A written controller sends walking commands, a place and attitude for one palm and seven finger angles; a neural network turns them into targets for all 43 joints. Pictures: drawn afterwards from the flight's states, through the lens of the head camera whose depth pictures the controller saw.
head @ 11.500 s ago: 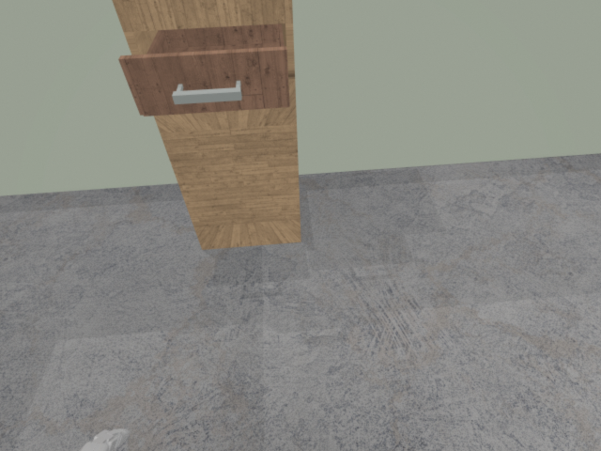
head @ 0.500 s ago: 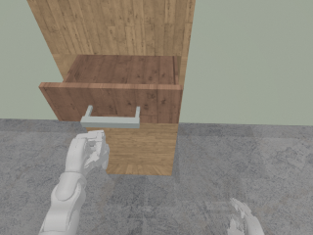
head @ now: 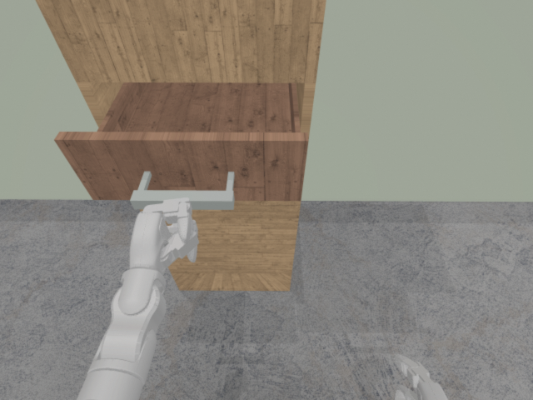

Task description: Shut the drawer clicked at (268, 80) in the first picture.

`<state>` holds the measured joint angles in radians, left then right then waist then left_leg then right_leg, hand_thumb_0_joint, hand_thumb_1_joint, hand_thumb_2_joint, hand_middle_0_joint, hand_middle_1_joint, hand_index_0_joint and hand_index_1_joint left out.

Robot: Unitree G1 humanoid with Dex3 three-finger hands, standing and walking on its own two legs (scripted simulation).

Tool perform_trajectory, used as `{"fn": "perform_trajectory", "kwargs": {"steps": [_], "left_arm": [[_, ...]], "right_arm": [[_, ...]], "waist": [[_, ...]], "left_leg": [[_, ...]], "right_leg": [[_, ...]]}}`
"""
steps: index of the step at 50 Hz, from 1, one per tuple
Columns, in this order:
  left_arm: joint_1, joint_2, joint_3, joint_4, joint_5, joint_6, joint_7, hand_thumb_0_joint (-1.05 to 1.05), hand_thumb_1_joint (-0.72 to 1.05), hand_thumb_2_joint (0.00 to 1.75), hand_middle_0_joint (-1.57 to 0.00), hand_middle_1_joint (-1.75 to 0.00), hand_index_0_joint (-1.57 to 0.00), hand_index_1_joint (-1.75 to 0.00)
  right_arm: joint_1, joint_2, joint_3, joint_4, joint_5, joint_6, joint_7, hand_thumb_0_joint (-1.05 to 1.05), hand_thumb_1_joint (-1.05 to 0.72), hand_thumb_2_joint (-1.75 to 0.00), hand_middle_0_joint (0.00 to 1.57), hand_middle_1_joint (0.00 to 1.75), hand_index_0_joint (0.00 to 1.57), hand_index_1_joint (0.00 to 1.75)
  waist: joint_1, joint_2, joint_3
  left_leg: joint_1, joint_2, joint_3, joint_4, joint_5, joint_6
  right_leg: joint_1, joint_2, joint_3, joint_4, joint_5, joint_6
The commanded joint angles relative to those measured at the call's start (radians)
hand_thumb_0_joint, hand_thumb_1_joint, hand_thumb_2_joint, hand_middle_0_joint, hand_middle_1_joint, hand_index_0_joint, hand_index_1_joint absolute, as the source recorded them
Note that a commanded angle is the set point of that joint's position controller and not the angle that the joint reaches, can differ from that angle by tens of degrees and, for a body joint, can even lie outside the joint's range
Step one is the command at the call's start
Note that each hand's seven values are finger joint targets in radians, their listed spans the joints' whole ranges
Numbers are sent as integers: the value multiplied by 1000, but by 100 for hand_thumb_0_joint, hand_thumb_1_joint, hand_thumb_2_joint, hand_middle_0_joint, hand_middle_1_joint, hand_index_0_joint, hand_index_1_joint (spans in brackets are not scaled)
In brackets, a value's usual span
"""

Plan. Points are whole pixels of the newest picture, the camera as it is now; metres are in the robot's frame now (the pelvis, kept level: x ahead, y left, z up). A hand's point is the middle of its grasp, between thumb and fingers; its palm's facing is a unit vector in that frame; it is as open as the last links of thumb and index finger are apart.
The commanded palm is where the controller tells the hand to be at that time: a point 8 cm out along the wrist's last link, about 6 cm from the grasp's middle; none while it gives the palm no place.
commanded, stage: bring the fist close to the handle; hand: left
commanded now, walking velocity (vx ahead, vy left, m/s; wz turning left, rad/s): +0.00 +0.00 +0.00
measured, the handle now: (186, 189) +0.42 +0.15 +0.08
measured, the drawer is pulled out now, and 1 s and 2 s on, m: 0.16 0.09 0.00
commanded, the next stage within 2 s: push the drawer shut in 0.04 s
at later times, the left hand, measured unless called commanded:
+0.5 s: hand (193, 226) +0.35 +0.12 +0.08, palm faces +0.03 -1.00 -0.04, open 3.0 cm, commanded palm +0.33 +0.18 +0.08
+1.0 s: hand (194, 193) +0.41 +0.13 +0.08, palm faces +0.02 -1.00 -0.02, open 2.9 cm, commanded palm +0.39 +0.19 +0.08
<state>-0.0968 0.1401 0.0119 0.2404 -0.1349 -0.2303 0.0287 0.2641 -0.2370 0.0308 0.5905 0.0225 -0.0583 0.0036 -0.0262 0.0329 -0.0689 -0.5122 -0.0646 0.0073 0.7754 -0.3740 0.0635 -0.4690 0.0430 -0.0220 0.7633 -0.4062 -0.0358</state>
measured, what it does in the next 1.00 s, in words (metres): stands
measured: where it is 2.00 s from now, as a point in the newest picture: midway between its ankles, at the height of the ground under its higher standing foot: outside the picture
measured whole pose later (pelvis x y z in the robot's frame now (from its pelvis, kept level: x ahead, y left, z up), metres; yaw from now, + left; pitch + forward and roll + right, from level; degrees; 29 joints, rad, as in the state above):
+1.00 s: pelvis -0.01 -0.02 +0.00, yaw +0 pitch +10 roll -1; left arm -0.57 0.26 0.19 0.83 -0.17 -0.34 -0.10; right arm 0.32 -0.26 0.02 0.67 0.04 -0.04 -0.02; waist -0.07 0.03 -0.07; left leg -0.63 -0.04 -0.01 0.81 -0.36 0.04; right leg -0.58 0.06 -0.05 0.78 -0.39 -0.06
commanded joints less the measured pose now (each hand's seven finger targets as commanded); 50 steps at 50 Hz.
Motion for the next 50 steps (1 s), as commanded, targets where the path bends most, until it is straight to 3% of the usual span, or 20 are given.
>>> {"fn": "perform_trajectory", "kwargs": {"steps": [1, 5, 7, 11, 14, 16, 18, 20, 21, 27, 31, 35, 36, 38, 40, 42, 43, 45, 47, 50], "left_arm": [[-179, 67, 26, -209, -6, -44, -14, 0, 90, 90, -140, -160, -140, -160], [-184, 126, 83, -247, -21, -57, -16, 0, 90, 90, -140, -160, -140, -160], [-164, 134, 102, -288, -27, -77, -14, 0, 90, 90, -140, -160, -140, -160], [-289, 137, 84, -237, -25, -101, -23, 0, 90, 90, -140, -160, -140, -160], [-344, 135, 74, -156, -34, -101, -52, 0, 90, 90, -140, -160, -140, -160], [-385, 147, 82, -110, -41, -90, -72, 0, 90, 90, -140, -160, -140, -160], [-405, 163, 107, -88, -55, -80, -89, 0, 90, 90, -140, -160, -140, -160], [-393, 218, 167, -26, -64, -68, -98, 0, 90, 90, -140, -160, -140, -160], [-425, 214, 168, -18, -68, -67, -104, 0, 90, 90, -140, -160, -140, -160], [-563, 235, 189, 54, -73, -93, -109, 0, 90, 90, -140, -160, -140, -160], [-659, 250, 186, 97, -69, -121, -119, 0, 90, 90, -140, -160, -140, -160], [-728, 286, 208, 187, -65, -131, -124, 0, 90, 90, -140, -160, -140, -160], [-780, 271, 186, 179, -63, -138, -126, 0, 90, 90, -140, -160, -140, -160], [-781, 270, 197, 213, -64, -142, -123, 0, 90, 90, -140, -160, -140, -160], [-790, 314, 235, 271, -62, -142, -120, 0, 90, 90, -140, -160, -140, -160], [-870, 270, 192, 299, -61, -146, -122, 0, 90, 90, -140, -160, -140, -160], [-907, 285, 205, 316, -60, -152, -120, 0, 90, 90, -140, -160, -140, -160], [-906, 320, 238, 357, -53, -160, -114, 0, 90, 90, -140, -160, -140, -160], [-934, 279, 212, 383, -52, -165, -112, 0, 90, 90, -140, -160, -140, -160], [-959, 327, 257, 441, -43, -177, -103, 0, 90, 90, -140, -160, -140, -160]], "right_arm": [[-67, -133, -50, -163, 3, -35, -6, 0, -90, -90, 20, 30, 20, 30], [-73, -131, -47, -168, 2, -31, -12, 0, -90, -90, 20, 30, 20, 30], [-84, -122, -47, -174, 1, -33, -14, 0, -90, -90, 20, 30, 20, 30], [-80, -124, -42, -139, 4, -34, -21, 0, -90, -90, 20, 30, 20, 30], [-80, -131, -41, -127, 10, -37, -28, 0, -90, -90, 20, 30, 20, 30], [-71, -136, -45, -117, 14, -36, -34, 0, -90, -90, 20, 30, 20, 30], [-66, -138, -47, -119, 16, -38, -38, 0, -90, -90, 20, 30, 20, 30], [-53, -145, -46, -111, 17, -33, -41, 0, -90, -90, 20, 30, 20, 30], [-54, -141, -43, -111, 18, -30, -42, 0, -90, -90, 20, 30, 20, 30], [-36, -140, -46, -84, 23, -26, -45, 0, -90, -90, 20, 30, 20, 30], [-20, -143, -48, -71, 22, -27, -43, 0, -90, -90, 20, 30, 20, 30], [6, -154, -52, -54, 22, -22, -45, 0, -90, -90, 20, 30, 20, 30], [7, -151, -51, -53, 23, -21, -44, 0, -90, -90, 20, 30, 20, 30], [18, -151, -55, -48, 21, -23, -42, 0, -90, -90, 20, 30, 20, 30], [36, -160, -54, -41, 18, -17, -42, 0, -90, -90, 20, 30, 20, 30], [38, -154, -50, -39, 20, -15, -41, 0, -90, -90, 20, 30, 20, 30], [47, -156, -54, -31, 20, -17, -41, 0, -90, -90, 20, 30, 20, 30], [62, -164, -54, -30, 16, -13, -38, 0, -90, -90, 20, 30, 20, 30], [70, -158, -55, -30, 15, -14, -34, 0, -90, -90, 20, 30, 20, 30], [102, -170, -57, -20, 7, -10, -28, 0, -90, -90, 20, 30, 20, 30]], "waist": [[6, -40, -242], [9, -89, -232], [17, -53, -246], [-26, -33, -180], [-37, -26, -171], [-44, -62, -190], [-29, -59, -249], [-19, -94, -268], [-20, -91, -277], [-44, -77, -242], [-51, -41, -257], [-59, -72, -269], [-68, -49, -284], [-59, -25, -309], [-57, -72, -307], [-79, -51, -285], [-83, -52, -284], [-70, -40, -291], [-76, -11, -316], [-74, -46, -329]], "left_leg": [[191, 68, -74, -115, 286, -50], [152, 59, -53, -114, 254, -35], [157, 54, -43, -113, 270, -34], [134, 51, -38, -93, 215, -27], [112, 42, -40, -87, 155, -25], [106, 42, -38, -79, 149, -21], [103, 37, -35, -76, 170, -22], [68, 35, -33, -70, 180, -21], [57, 33, -30, -72, 182, -22], [31, 33, -26, -62, 155, -22], [39, 33, -31, -56, 151, -19], [27, 37, -38, -54, 137, -16], [42, 36, -38, -56, 144, -15], [56, 35, -41, -56, 148, -17], [30, 37, -45, -55, 149, -15], [30, 36, -42, -59, 120, -15], [30, 39, -45, -56, 114, -16], [37, 40, -53, -60, 126, -16], [60, 39, -52, -57, 139, -20], [54, 44, -64, -53, 164, -20]], "right_leg": [[40, -14, -8, -102, 266, 2], [89, -18, 12, -120, 300, 8], [110, -21, 22, -118, 333, 7], [56, -24, 35, -130, 300, 16], [39, -29, 51, -147, 243, 18], [47, -33, 64, -156, 244, 25], [93, -41, 78, -153, 289, 30], [135, -49, 96, -154, 333, 42], [150, -57, 102, -151, 356, 45], [122, -62, 120, -162, 342, 54], [99, -53, 115, -155, 301, 43], [75, -43, 105, -148, 260, 40], [69, -43, 103, -144, 265, 37], [65, -38, 93, -137, 266, 32], [71, -33, 90, -133, 263, 33], [32, -31, 85, -138, 226, 32], [17, -28, 82, -135, 212, 31], [7, -20, 67, -123, 210, 22], [-10, -17, 59, -114, 222, 21], [-17, -8, 44, -95, 236, 16]]}}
